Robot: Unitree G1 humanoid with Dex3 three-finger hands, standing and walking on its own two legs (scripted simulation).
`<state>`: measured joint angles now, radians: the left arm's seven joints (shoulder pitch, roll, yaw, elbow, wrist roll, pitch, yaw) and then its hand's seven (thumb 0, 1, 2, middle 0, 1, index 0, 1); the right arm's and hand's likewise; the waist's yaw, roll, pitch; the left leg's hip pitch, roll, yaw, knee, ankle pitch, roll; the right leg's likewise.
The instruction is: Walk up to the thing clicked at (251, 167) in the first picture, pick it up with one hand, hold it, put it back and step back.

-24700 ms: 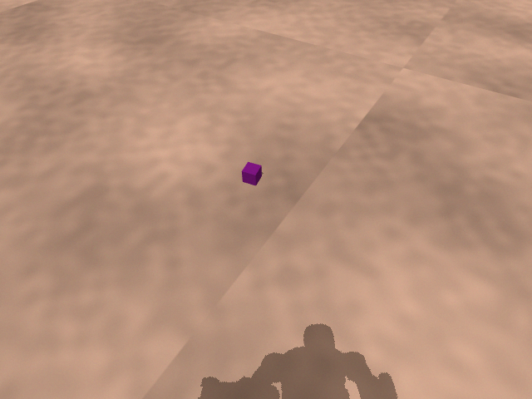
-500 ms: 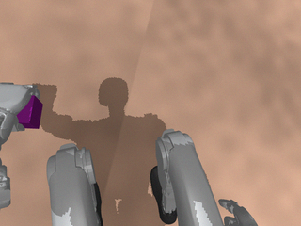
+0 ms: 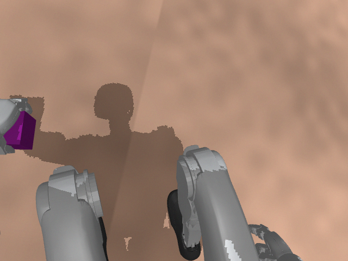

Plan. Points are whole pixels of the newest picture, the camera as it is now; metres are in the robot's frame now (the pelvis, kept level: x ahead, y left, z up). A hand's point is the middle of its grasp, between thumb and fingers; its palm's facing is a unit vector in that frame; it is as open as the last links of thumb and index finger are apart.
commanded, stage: rest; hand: left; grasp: from above
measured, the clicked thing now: (9, 130) +0.42 +0.32 -0.23
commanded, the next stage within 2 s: open in 0.80 s
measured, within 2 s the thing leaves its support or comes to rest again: rests again in 0.42 s
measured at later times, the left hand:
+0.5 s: hand (15, 132) +0.42 +0.31 -0.23, palm faces -0.48 -0.03 -0.88, open 10.5 cm
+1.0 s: hand (16, 132) +0.42 +0.31 -0.23, palm faces -0.49 -0.02 -0.87, open 10.6 cm
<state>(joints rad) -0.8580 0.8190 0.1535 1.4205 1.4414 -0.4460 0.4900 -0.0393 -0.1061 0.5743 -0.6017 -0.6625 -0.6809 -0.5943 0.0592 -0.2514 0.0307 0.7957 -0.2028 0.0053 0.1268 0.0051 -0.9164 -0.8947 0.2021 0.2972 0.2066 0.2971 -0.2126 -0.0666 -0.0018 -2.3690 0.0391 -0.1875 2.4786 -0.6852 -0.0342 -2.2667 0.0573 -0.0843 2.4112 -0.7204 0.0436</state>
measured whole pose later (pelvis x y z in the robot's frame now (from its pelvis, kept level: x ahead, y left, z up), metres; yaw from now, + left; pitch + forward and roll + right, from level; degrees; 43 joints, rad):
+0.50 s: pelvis +0.00 +0.00 -0.02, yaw -2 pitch +30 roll -9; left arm -0.86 0.87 0.16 1.50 1.45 -0.42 0.54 -0.04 -0.07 0.55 -0.57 -0.68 -0.65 -0.60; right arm 0.03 -0.27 0.10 0.79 -0.26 -0.03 0.14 0.00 -0.90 -0.89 0.20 0.30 0.21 0.30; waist -0.25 -0.10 0.05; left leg -2.39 0.04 -0.23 2.56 -0.71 -0.05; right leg -2.28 0.07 -0.11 2.47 -0.72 0.05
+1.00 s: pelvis +0.00 +0.00 -0.02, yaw -3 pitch +28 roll -10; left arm -0.90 0.89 0.08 1.61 1.42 -0.40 0.59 -0.04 -0.09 0.58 -0.56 -0.70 -0.64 -0.64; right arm 0.02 -0.27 0.17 0.79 -0.29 -0.09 0.16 0.00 -0.90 -0.89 0.20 0.30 0.21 0.30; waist -0.27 -0.11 0.06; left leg -2.37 0.04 -0.25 2.57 -0.71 -0.04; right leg -2.26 0.08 -0.12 2.46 -0.72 0.05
